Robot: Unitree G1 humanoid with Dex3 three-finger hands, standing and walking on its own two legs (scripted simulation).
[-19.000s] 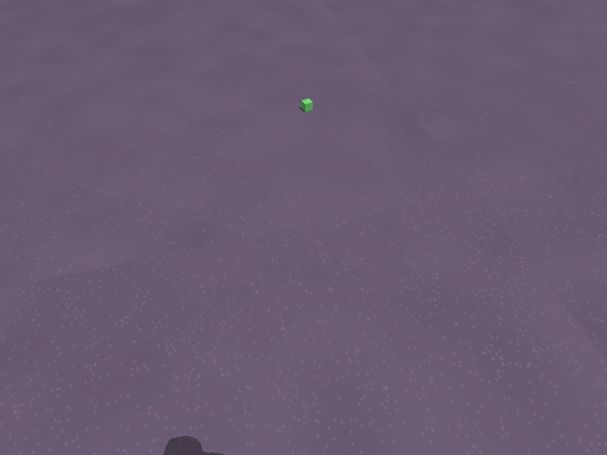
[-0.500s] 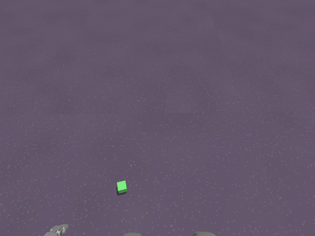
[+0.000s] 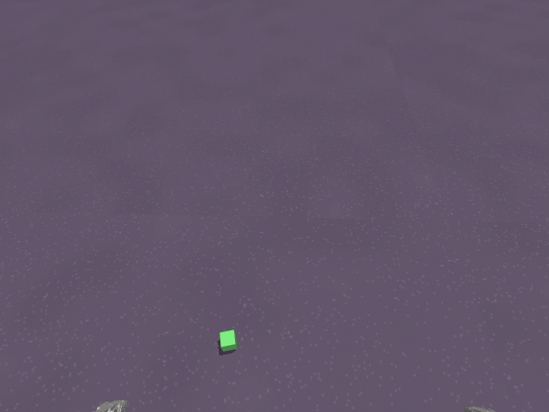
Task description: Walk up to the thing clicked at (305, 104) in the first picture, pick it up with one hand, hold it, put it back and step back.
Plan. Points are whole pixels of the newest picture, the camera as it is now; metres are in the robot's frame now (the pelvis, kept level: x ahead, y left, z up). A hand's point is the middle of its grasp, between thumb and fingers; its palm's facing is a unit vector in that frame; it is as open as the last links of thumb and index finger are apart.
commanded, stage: walk up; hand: left
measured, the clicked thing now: (228, 340) +0.46 +0.24 -0.75
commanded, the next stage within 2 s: stand in 0.12 s
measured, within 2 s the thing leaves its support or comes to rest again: neither
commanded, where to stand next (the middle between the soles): +0.06 +0.01 m, yaw -1 degrees
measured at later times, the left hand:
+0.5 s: hand out of the picture +0.07 +0.24 -0.16, palm faces -0.04 -0.94 -0.33, open 7.4 cm
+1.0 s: hand out of the picture +0.10 +0.24 -0.15, palm faces -0.04 -0.94 -0.34, open 7.4 cm
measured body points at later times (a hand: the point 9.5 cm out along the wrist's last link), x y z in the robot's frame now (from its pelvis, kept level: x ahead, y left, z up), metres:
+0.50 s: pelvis +0.00 -0.01 +0.00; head +0.02 +0.00 +0.45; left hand +0.07 +0.29 -0.13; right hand +0.06 -0.31 -0.13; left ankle +0.00 +0.13 -0.74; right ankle +0.02 -0.14 -0.74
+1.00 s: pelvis +0.01 -0.02 +0.00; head +0.03 -0.02 +0.45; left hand +0.10 +0.28 -0.12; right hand +0.09 -0.32 -0.13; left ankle +0.00 +0.13 -0.74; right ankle +0.02 -0.14 -0.74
